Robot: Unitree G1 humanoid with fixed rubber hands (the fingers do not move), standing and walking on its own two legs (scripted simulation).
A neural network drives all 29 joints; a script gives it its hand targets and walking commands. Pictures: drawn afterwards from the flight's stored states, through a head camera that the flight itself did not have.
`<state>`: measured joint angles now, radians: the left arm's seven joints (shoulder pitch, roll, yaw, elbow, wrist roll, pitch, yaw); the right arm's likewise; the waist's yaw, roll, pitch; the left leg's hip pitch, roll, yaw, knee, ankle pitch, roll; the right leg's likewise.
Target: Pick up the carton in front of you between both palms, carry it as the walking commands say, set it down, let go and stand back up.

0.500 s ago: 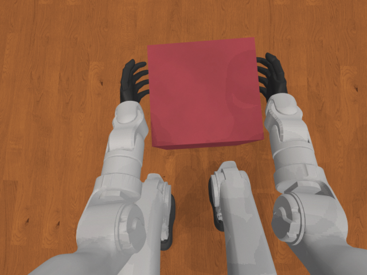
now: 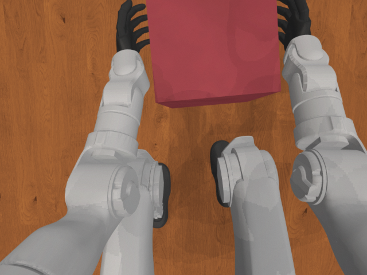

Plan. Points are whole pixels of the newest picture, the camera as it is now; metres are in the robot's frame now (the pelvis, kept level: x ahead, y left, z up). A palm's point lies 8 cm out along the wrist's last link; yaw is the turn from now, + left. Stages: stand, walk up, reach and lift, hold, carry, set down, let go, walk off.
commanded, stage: set down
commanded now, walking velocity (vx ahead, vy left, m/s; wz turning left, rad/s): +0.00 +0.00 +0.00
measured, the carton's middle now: (208, 56) +0.49 -0.11 -0.24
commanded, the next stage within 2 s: none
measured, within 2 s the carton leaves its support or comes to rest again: rests again in 1.22 s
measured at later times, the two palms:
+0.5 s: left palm (133, 53) +0.51 +0.04 -0.18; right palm (289, 39) +0.48 -0.26 -0.18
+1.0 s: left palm (131, 49) +0.52 +0.05 -0.18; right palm (291, 35) +0.49 -0.26 -0.18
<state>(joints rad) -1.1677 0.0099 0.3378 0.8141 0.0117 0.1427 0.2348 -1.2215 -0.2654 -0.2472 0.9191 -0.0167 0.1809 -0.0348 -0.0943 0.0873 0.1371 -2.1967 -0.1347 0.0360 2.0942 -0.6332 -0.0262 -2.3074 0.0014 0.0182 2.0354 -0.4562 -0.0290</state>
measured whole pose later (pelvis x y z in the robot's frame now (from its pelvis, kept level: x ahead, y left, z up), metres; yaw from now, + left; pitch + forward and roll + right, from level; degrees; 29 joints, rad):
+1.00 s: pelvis -0.01 +0.01 -0.04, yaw +0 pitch +36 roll +1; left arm -1.36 0.05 0.41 1.01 0.14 0.12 0.10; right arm -1.40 -0.38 -0.30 1.18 -0.05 0.14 0.08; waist -0.09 0.08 0.27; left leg -2.25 -0.17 0.03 2.22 -0.61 -0.03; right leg -2.33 -0.03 0.00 2.14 -0.44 -0.03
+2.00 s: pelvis +0.01 -0.01 +0.09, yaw -1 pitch +44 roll +5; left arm -1.04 0.12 0.22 0.75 -0.04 0.15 0.17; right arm -1.07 -0.39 -0.27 0.87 0.07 0.12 0.06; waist -0.06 0.04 0.01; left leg -1.97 -0.11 0.01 1.81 -0.61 -0.03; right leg -2.08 0.03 0.02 1.77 -0.44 -0.03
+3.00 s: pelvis +0.11 -0.02 +0.34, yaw -6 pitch +24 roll +1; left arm -0.16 0.13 0.11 0.55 0.05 0.02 0.01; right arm -0.17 -0.23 -0.15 0.58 0.00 0.00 0.08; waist -0.02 0.01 -0.06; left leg -0.79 -0.05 -0.07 0.73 -0.37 -0.01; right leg -0.89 0.06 0.03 0.72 -0.25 -0.04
